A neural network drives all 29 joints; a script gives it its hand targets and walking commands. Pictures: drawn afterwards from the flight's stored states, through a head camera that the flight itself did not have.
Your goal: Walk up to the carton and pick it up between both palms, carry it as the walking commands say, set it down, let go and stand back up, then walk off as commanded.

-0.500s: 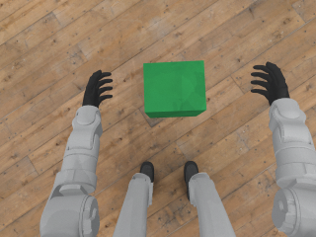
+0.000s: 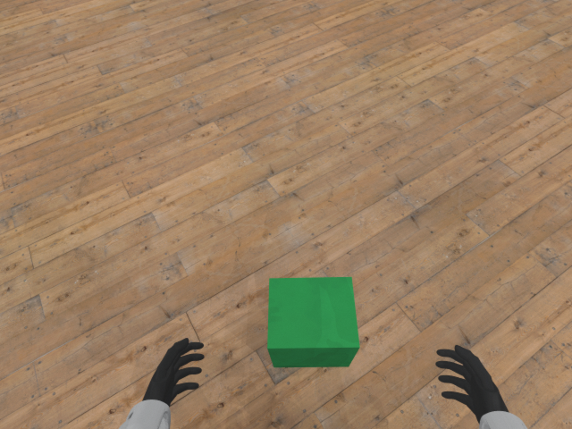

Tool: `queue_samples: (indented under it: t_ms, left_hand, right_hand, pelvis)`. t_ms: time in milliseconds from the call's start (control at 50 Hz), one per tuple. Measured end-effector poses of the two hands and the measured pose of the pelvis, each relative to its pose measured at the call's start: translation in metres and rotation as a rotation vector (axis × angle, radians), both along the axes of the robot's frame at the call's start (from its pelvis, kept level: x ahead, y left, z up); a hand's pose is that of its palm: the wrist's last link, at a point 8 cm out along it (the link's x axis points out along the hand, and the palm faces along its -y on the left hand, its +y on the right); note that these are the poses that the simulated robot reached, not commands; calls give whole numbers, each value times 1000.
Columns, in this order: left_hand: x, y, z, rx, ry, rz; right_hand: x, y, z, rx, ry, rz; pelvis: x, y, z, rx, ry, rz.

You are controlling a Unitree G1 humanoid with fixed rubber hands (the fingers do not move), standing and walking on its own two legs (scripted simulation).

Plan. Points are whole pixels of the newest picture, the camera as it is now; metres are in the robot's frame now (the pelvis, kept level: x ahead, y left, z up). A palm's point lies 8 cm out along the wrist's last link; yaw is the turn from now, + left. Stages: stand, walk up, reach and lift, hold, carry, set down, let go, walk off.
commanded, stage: let go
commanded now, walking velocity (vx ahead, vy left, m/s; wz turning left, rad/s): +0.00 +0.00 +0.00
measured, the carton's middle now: (310, 324) +0.46 +0.00 -0.63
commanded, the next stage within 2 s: stand in 0.46 s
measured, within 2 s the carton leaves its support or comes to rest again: neither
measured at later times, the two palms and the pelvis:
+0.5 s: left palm (125, 417) +0.16 +0.25 -0.06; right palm out of the picture +0.16 -0.22 -0.05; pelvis +0.01 +0.01 +0.01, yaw +0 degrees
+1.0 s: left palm out of the picture +0.12 +0.31 -0.09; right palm out of the picture +0.14 -0.27 -0.08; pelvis +0.02 +0.02 +0.01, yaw +1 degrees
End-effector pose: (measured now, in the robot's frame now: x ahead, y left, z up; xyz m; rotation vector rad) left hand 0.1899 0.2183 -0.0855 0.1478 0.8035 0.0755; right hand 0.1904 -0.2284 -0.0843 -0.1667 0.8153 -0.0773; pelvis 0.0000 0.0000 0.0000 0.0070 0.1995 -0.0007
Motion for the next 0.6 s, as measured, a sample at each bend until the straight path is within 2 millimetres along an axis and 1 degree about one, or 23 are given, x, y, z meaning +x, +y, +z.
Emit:
queue_samples:
  t_ms: [120, 200, 280, 380, 500, 540, 600]
  left_hand:
    - [-18, 17, 24, 35, -42, 4]
    - [-24, 23, 31, 33, -36, -6]
    - [-22, 24, 34, 24, -35, -19]
    - [-24, 27, 34, 24, -18, -23]
    - [-29, 30, 28, 32, 1, -32]
    - [-33, 38, 22, 64, 24, -17]
    - [-42, 55, 15, 125, 62, 5]
  right_hand:
    - [-14, 2, 20, 8, -53, 10]
    - [-19, 1, 28, 10, -63, -2]
    - [-21, 5, 28, 17, -42, 12]
    - [-24, 9, 29, 17, -31, 13]
    - [-31, 8, 30, -10, -19, -7]
    - [-35, 3, 25, -49, 5, -5]
    - [-43, -8, 18, -100, 43, -19]
  pelvis:
    - [12, 3, 7, -4, -93, 12]
    - [16, 6, 10, -3, -162, 10]
    - [13, 9, 10, -4, -225, 2]
    - [9, 12, 10, -6, -265, -1]
    - [5, 14, 10, -9, -285, 1]
    - [5, 15, 9, -9, -259, 4]
    - [6, 17, 9, -7, -237, 5]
